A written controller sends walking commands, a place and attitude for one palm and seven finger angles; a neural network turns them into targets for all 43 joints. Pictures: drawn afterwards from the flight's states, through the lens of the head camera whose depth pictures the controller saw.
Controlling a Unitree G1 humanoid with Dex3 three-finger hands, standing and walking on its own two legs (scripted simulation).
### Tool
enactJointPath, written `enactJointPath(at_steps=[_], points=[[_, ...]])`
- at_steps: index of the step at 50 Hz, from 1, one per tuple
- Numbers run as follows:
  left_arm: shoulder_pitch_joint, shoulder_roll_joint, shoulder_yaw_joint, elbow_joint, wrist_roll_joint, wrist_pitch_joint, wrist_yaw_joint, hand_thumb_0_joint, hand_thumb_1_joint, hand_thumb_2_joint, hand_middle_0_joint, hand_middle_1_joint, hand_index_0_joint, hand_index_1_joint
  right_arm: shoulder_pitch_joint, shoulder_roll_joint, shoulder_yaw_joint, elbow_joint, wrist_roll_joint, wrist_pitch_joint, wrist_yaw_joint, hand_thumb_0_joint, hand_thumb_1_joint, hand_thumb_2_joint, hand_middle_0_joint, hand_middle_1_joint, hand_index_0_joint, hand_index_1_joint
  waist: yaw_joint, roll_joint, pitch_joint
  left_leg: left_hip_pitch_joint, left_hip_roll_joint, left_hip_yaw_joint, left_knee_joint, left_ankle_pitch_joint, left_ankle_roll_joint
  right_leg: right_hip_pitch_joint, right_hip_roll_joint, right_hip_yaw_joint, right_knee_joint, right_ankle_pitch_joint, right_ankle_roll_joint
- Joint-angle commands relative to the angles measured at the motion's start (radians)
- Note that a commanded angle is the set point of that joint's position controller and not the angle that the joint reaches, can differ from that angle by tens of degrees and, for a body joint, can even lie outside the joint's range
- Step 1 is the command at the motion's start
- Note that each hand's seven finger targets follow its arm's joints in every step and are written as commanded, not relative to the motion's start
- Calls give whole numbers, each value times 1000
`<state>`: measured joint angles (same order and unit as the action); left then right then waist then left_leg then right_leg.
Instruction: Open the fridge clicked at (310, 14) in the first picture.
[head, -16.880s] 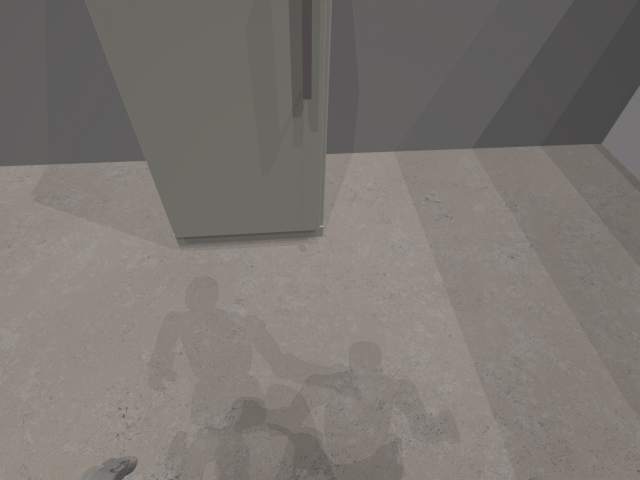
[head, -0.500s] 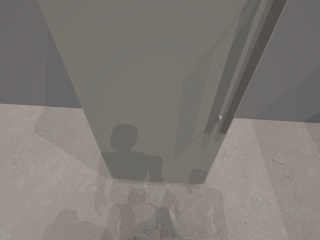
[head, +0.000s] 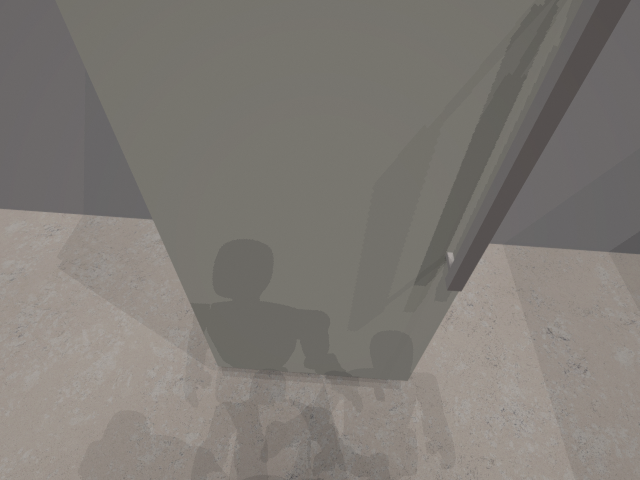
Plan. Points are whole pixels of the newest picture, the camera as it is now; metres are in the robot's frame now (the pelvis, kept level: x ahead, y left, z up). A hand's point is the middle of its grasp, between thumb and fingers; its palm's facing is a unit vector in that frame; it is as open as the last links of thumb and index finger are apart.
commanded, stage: look again from close up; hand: right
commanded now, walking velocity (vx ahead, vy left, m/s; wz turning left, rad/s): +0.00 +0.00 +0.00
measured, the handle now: (505, 166) +0.47 -0.20 +0.16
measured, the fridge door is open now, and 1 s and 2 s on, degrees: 0 0 0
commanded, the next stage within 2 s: raise the hand to about handle height in 0.60 s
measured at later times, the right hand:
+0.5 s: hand out of the picture +0.05 -0.19 -0.17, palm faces -0.01 +0.97 -0.25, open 7.3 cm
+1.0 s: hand (497, 431) +0.19 -0.18 +0.01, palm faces +0.03 +1.00 -0.03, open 7.9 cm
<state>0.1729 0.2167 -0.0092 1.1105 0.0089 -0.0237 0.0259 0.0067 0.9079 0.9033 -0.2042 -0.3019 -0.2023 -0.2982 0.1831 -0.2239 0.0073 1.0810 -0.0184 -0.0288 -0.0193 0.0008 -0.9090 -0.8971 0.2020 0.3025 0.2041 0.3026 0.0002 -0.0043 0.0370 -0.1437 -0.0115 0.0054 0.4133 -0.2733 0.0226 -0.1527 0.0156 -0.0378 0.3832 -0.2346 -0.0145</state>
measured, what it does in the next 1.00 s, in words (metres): stands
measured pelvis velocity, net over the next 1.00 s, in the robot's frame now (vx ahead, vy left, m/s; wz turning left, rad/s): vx -0.05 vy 0.01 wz -0.02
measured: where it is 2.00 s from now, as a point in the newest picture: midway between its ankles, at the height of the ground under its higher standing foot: outside the picture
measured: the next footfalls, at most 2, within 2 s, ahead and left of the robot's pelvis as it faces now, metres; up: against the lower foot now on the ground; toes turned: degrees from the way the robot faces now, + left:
none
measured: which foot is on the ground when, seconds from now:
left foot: down 0.00-1.00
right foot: down 0.00-1.00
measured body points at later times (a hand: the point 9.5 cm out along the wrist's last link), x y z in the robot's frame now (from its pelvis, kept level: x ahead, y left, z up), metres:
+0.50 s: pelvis +0.01 +0.01 +0.00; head +0.03 +0.02 +0.45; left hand +0.06 +0.26 -0.16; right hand +0.05 -0.24 -0.15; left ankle -0.03 +0.10 -0.74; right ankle -0.02 -0.11 -0.74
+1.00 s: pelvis -0.05 +0.01 -0.04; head -0.03 +0.01 +0.41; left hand +0.14 +0.26 -0.11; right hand +0.18 -0.24 +0.01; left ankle -0.03 +0.10 -0.74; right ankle -0.02 -0.11 -0.74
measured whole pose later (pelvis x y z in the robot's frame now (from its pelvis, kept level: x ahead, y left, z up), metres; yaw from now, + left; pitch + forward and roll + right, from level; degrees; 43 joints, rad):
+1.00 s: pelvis -0.05 +0.01 -0.04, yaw -1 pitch +7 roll -1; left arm 0.16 0.25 0.02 0.66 -0.01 -0.25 0.01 0.01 0.91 0.90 -0.21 -0.30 -0.20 -0.30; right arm 0.21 -0.21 -0.18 0.28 0.28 -0.53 0.29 0.00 -0.75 -0.83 0.21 0.41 0.21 0.41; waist 0.02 0.01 -0.10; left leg -0.57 -0.01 0.03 0.85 -0.41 0.04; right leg -0.58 0.01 -0.03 0.82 -0.36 0.00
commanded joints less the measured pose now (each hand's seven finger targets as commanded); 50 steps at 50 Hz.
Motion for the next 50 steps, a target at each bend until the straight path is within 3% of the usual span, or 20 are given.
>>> enactJointPath(at_steps=[1,14,34,35,36,37,38,39,40,41,42,43,45,46,47,48,50], points=[[34,133,23,-34,4,-17,5,0,900,900,-200,-300,-200,-300,43,-148,-31,-38,4,-13,-13,0,-900,-900,200,300,200,300,-4,19,-65,19,128,-98,-49,352,16,56,-128,98,-30,317,-15],[21,140,20,-25,4,-12,11,0,900,900,-200,-300,-200,-300,56,-153,-32,-29,8,-14,-16,0,-900,-900,200,300,200,300,-5,21,-70,51,138,-98,-63,457,16,82,-128,86,-28,335,-6],[55,116,13,1,3,-12,13,0,900,900,-200,-300,-200,-300,81,-129,-28,-11,9,-11,-15,0,-900,-900,200,300,200,300,-6,12,-22,30,130,-95,-99,338,16,64,-129,90,-61,256,-2],[-2,89,19,-71,-9,-14,2,0,900,900,-200,-300,-200,-300,195,-76,-24,15,-2,-32,-63,0,-900,-900,200,300,200,300,-32,38,21,11,194,-156,-66,788,-68,-46,-110,13,196,202,16],[-30,219,78,-360,-21,-107,89,0,900,900,-200,-300,-200,-300,-516,-529,-376,-1350,181,-207,-47,0,-877,-890,202,315,202,315,32,-218,-305,42,100,-83,-24,785,-25,167,6,10,96,336,20],[-14,131,-9,-364,-20,-201,110,0,900,900,-200,-300,-200,-300,-143,-260,-159,-1174,161,-191,-36,0,-853,-880,203,330,203,330,-16,-277,-399,153,66,-50,56,691,32,236,-2,-61,46,531,-7],[33,168,-3,-323,-19,-242,89,0,900,900,-200,-300,-200,-300,-55,-251,-198,-1034,151,-184,-70,0,-830,-870,205,345,205,345,-29,-208,-402,96,29,-17,67,512,28,192,-17,-11,72,576,-3],[39,133,18,-368,-34,-256,67,0,900,900,-200,-300,-200,-300,112,-31,-62,-1069,184,-137,-47,0,-807,-860,207,360,207,360,9,-140,-319,12,19,16,109,458,18,179,-39,26,74,576,-10],[29,166,33,-413,-42,-263,60,0,900,900,-200,-300,-200,-300,14,-70,-118,-1145,202,-156,-30,0,-783,-850,208,375,208,375,19,-10,-263,-66,27,44,119,396,6,96,-53,55,110,533,-15],[26,161,50,-426,-34,-267,58,0,900,900,-200,-300,-200,-300,64,-24,-120,-1003,201,-180,-1,0,-760,-840,210,390,210,390,39,130,-118,-158,19,62,105,346,-3,3,-45,58,142,417,-17],[43,186,65,-436,-24,-269,45,0,900,900,-200,-300,-200,-300,7,-58,-159,-965,209,-239,32,0,-737,-830,212,405,212,405,55,213,-80,-256,12,66,125,288,-17,-97,-26,63,188,271,-20],[32,177,77,-453,-13,-271,36,0,900,900,-200,-300,-200,-300,112,-34,-184,-873,225,-299,74,0,-713,-820,213,420,213,420,29,258,-50,-327,11,70,166,211,-23,-202,-16,65,235,162,-14],[-25,165,72,-494,-8,-276,8,0,900,900,-200,-300,-200,-300,300,45,-171,-730,274,-434,191,0,-667,-800,217,450,217,450,-29,284,-31,-424,15,56,254,76,-17,-393,-1,56,320,13,5],[-23,166,81,-524,-14,-272,-13,0,900,900,-200,-300,-200,-300,383,29,-210,-702,292,-494,262,0,-643,-790,218,465,218,465,-71,181,-76,-400,19,35,304,90,5,-419,12,44,358,18,17],[-49,170,77,-565,-13,-275,-28,0,900,900,-200,-300,-200,-300,372,23,-198,-743,316,-551,341,0,-620,-780,220,480,220,480,-81,158,-150,-401,27,22,357,106,12,-448,20,35,403,18,25],[-63,179,82,-606,-18,-279,-35,0,900,900,-200,-300,-200,-300,333,-41,-230,-779,331,-591,416,0,-597,-770,222,495,222,495,-75,109,-203,-404,36,-6,389,98,17,-475,22,26,445,5,28],[-84,188,79,-687,-31,-271,-34,0,900,900,-200,-300,-200,-300,271,-158,-316,-864,340,-562,479,0,-550,-750,225,525,225,525,-95,70,-306,-374,49,-65,388,9,7,-535,31,3,476,-42,13]])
